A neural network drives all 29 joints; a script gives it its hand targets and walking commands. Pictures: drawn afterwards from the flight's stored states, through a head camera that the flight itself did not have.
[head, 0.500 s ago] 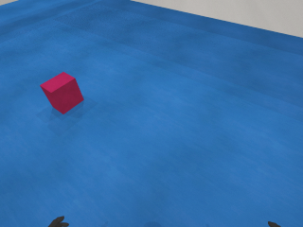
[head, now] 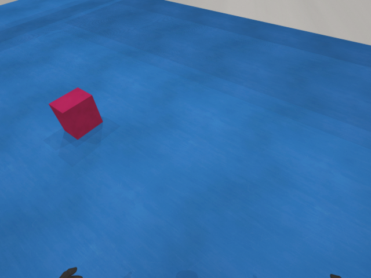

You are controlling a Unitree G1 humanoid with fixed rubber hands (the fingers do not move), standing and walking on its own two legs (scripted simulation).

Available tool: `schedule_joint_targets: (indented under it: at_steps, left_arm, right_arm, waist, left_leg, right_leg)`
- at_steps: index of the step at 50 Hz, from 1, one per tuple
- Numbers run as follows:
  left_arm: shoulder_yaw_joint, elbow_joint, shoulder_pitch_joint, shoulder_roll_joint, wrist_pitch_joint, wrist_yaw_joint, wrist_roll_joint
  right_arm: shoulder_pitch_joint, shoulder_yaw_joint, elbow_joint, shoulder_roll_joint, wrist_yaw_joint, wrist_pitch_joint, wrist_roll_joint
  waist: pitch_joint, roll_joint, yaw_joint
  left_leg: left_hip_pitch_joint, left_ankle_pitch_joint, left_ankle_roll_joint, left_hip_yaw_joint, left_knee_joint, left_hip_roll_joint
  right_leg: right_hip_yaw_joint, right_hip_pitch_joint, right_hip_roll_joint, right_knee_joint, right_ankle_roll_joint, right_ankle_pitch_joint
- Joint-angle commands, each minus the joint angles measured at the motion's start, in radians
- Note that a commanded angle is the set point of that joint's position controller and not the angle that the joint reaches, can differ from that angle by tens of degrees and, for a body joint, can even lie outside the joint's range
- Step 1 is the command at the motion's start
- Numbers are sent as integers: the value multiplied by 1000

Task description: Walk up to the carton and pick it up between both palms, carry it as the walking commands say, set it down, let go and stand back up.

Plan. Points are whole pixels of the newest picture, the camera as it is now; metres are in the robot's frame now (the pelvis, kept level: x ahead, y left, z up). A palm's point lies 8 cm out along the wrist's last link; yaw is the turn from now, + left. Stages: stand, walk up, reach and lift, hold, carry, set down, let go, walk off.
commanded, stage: walk up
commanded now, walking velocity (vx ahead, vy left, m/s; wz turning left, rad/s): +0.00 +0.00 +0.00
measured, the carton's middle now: (77, 113) +1.33 +0.90 -0.65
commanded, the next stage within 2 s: none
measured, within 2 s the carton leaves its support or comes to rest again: neither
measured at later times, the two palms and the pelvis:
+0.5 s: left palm out of the picture +0.01 +0.27 -0.16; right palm (262, 218) +0.31 -0.17 -0.14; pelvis +0.12 +0.04 -0.03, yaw +11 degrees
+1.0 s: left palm (101, 174) +0.44 +0.31 -0.13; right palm (272, 188) +0.41 -0.23 -0.16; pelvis +0.37 +0.03 -0.02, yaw +12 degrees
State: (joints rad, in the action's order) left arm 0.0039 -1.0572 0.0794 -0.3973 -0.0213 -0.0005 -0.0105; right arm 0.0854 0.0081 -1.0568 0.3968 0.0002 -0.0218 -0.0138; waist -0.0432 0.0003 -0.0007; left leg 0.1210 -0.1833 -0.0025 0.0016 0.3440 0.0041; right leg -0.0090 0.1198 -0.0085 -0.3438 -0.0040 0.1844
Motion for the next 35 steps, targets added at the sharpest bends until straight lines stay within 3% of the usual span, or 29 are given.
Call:
schedule_joint_targets:
  at_steps: [1, 2, 3, 4, 5, 6, 7, 8, 9, 10, 11, 12, 13, 15, 18, 20, 22, 23, 24, 25, 26, 27, 28, 30, 32, 35]
  left_arm:
    - [30, 43, -40, -174, -9, -4, 0]
    - [64, 81, -106, -59, 48, 50, 27]
    - [36, 118, -89, -11, 51, 33, -13]
    - [31, 106, -23, -18, 50, 29, -17]
    - [29, 109, 18, -24, 45, 28, -10]
    - [31, 84, 80, -35, 35, 20, -3]
    - [46, 59, 184, -61, 28, 13, 2]
    - [68, 14, 312, -124, 22, 0, -5]
    - [73, 16, 291, -195, 16, -16, -6]
    - [59, 37, 231, -160, 11, -18, -15]
    - [53, 48, 170, -116, 1, -11, -18]
    - [52, 54, 127, -83, -13, -5, -19]
    - [48, 52, 123, -59, -29, -2, -20]
    - [47, 27, 165, -21, -50, 2, -26]
    - [55, -9, 219, 7, -61, 6, -31]
    - [64, -19, 220, 10, -56, 12, -30]
    - [72, -21, 202, 20, -50, 14, -15]
    - [73, -11, 181, 26, -48, 16, 0]
    - [61, 7, 198, 72, -52, 17, 5]
    - [41, 77, 198, 142, -67, 14, -6]
    - [54, 115, 127, 85, -59, 8, -24]
    - [54, 128, 77, 74, -53, 16, -32]
    - [56, 134, 74, 87, -49, 29, -34]
    - [59, 122, 107, 104, -33, 50, -34]
    - [61, 134, 106, 104, -16, 57, -36]
    - [57, 180, 24, 114, -5, 62, -31]
  right_arm:
    - [-38, 30, 42, 174, -4, -9, 0]
    - [201, 114, -18, 131, -37, 70, 6]
    - [126, 95, 9, 150, 7, 54, 5]
    - [10, 94, 62, 137, 21, 49, 14]
    - [-41, 92, 100, 129, 27, 51, 13]
    - [-77, 95, 128, 131, 34, 50, 17]
    - [-121, 101, 166, 127, 37, 48, 15]
    - [-136, 93, 207, 75, 40, 40, 8]
    - [-165, 70, 246, -27, 32, 38, -1]
    - [-161, 73, 237, -22, 32, 40, -9]
    - [-115, 82, 223, -7, 39, 37, -10]
    - [-63, 93, 207, 2, 47, 33, -14]
    - [-28, 96, 189, 1, 56, 30, -15]
    - [-40, 89, 188, -35, 67, 24, -12]
    - [-104, 59, 200, -99, 71, 21, -3]
    - [-52, 54, 174, -113, 63, 14, 7]
    - [85, 63, 130, -101, 44, 1, -1]
    - [226, 73, 89, -79, 30, -12, -11]
    - [386, 102, 38, 2, 12, -28, -32]
    - [469, 120, 34, 122, -2, -36, -44]
    - [460, 104, 34, 106, 4, -22, -33]
    - [374, 77, 42, 54, 5, -19, -33]
    - [292, 67, 62, 4, 6, -27, -26]
    - [228, 55, 83, -36, 0, -52, -17]
    - [252, 56, 75, -27, 2, -71, -9]
    - [292, 56, 70, -24, 2, -79, -6]
  waist:
    - [57, -1, 0]
    - [84, 24, 70]
    - [-14, -186, 47]
    - [-17, -187, -4]
    - [-41, -182, -31]
    - [-21, -156, -71]
    - [-49, -64, -130]
    - [-37, 121, -178]
    - [-37, 312, -165]
    - [-54, 154, -126]
    - [-59, 101, -75]
    - [-58, 92, -32]
    - [-46, 87, -10]
    - [-68, 104, -11]
    - [-93, 159, -11]
    - [-76, 193, 20]
    - [-25, 161, 88]
    - [42, 89, 156]
    - [145, -90, 209]
    - [188, -357, 210]
    - [204, -232, 192]
    - [67, -158, 161]
    - [-28, -106, 116]
    - [-72, -90, 60]
    - [-44, -96, 44]
    - [-77, -106, 46]
  left_leg:
    - [-4, 108, 31, -97, -55, 121]
    - [-123, -475, 85, -299, -96, 247]
    - [107, -584, 148, -401, -148, 263]
    - [215, -588, 161, -374, -163, 266]
    - [314, -534, 151, -317, -161, 225]
    - [393, -478, 111, -226, -137, 154]
    - [534, -439, 40, -132, -71, 82]
    - [663, -409, -1, -45, 186, 5]
    - [712, -367, -8, 7, 515, 5]
    - [678, -302, 3, -42, 647, 72]
    - [643, -248, 2, -63, 685, 76]
    - [604, -202, -12, -64, 701, 71]
    - [558, -166, -22, -46, 712, 61]
    - [522, -130, -35, 2, 629, 54]
    - [389, -126, -20, 45, 395, 36]
    - [257, -106, 1, 93, 313, 8]
    - [59, -81, 17, 141, 254, -12]
    - [-147, -3, 36, 160, 158, -24]
    - [-387, -15, 83, -3, 107, 88]
    - [-510, -47, 178, -504, -50, 438]
    - [-382, -207, 224, -617, -93, 461]
    - [-266, -290, 214, -512, -106, 429]
    - [-151, -253, 189, -389, -119, 388]
    - [-33, -48, 154, -235, -136, 309]
    - [-19, 125, 158, -151, -121, 289]
    - [-10, 201, 160, -76, -153, 272]
  right_leg:
    - [98, -4, -121, 58, 33, -96]
    - [-38, 265, -54, -309, -16, 343]
    - [-52, 279, -29, -395, -37, 354]
    - [-10, 221, -65, -440, -42, 337]
    - [-13, 124, -62, -372, -37, 321]
    - [-56, -44, -48, -216, -30, 264]
    - [-79, -217, -49, -16, -7, 247]
    - [96, -373, -201, 154, 33, 340]
    - [455, -255, -465, 308, 112, 635]
    - [487, -152, -493, 327, 152, 658]
    - [409, -127, -437, 305, 142, 614]
    - [298, -119, -383, 284, 122, 536]
    - [200, -115, -344, 260, 111, 453]
    - [57, -111, -302, 243, 93, 277]
    - [-56, -67, -275, 194, 78, 31]
    - [-90, -19, -268, 144, 74, -64]
    - [-113, 66, -254, -25, 80, -152]
    - [-162, 166, -209, -233, 61, -181]
    - [-209, 328, -130, -560, 19, -53]
    - [-185, 639, 0, -857, -23, 445]
    - [-38, 634, -57, -951, 0, 495]
    - [-19, 665, -109, -929, -1, 398]
    - [-18, 625, -148, -864, -19, 286]
    - [-17, 518, -156, -771, -48, 118]
    - [-23, 476, -139, -717, -72, 58]
    - [-44, 460, -126, -564, -78, -25]
